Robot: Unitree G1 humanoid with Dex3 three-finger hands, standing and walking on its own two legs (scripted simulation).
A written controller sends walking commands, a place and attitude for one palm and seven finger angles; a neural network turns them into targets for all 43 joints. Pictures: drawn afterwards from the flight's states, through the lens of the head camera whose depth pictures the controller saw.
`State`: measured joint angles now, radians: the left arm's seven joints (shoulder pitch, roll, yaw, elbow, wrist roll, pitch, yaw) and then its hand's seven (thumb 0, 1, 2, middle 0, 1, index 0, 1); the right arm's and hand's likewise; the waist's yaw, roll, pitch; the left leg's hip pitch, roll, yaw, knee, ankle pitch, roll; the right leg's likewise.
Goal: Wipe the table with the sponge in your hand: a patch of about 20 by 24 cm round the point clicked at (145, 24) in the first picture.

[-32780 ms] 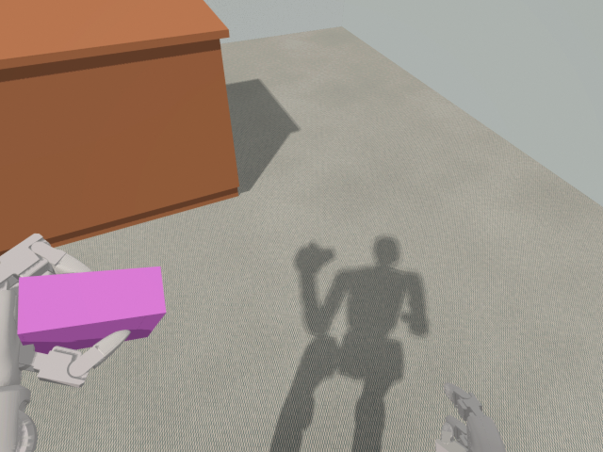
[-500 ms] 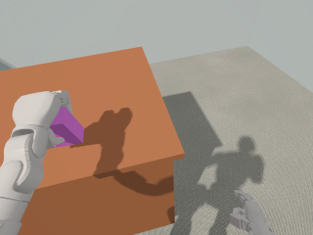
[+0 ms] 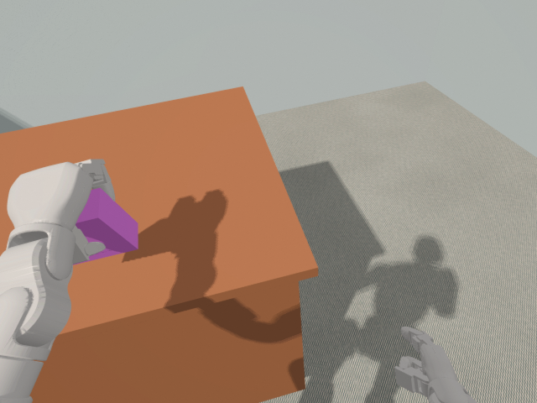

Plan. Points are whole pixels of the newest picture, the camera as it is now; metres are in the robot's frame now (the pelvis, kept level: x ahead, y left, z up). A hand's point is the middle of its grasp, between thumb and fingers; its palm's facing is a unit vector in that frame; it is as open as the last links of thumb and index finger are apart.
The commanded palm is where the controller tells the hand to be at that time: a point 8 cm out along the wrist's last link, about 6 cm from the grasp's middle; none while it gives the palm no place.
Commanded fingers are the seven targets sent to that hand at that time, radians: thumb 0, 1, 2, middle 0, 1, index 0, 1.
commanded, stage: lower the sponge onto the table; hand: left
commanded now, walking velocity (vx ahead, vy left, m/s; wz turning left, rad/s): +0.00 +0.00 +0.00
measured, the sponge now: (91, 234) +0.28 +0.32 +0.14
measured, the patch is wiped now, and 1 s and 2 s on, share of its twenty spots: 0.00 0.00 0.10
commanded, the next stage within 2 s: wipe forward along the first lane in 1.22 s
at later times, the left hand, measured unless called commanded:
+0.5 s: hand (77, 221) +0.27 +0.32 +0.17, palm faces +0.14 -0.03 -0.99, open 9.1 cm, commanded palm +0.23 +0.31 +0.22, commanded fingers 0.00 0.10 1.30 -1.20 -1.60 -1.20 -1.60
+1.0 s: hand (85, 243) +0.26 +0.32 +0.14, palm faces +0.06 -0.07 -1.00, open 9.1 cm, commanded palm +0.23 +0.30 +0.20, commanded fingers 0.00 0.10 1.30 -1.20 -1.60 -1.20 -1.60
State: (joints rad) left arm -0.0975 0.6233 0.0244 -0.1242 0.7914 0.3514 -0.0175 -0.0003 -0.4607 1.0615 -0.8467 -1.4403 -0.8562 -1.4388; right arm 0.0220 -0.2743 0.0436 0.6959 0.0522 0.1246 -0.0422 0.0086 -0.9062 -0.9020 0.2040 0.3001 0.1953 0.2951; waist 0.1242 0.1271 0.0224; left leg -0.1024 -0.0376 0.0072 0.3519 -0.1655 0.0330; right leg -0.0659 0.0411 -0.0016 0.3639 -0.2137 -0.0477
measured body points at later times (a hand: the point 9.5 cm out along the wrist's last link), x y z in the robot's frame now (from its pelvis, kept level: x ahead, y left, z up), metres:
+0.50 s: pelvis +0.00 -0.01 +0.00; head -0.01 -0.06 +0.45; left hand +0.26 +0.32 +0.22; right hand +0.24 -0.23 -0.10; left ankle +0.02 +0.10 -0.75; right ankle +0.00 -0.09 -0.75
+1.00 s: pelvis +0.00 +0.00 +0.00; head -0.01 -0.06 +0.45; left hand +0.25 +0.32 +0.19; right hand +0.24 -0.22 -0.10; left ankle +0.02 +0.10 -0.75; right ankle +0.00 -0.09 -0.75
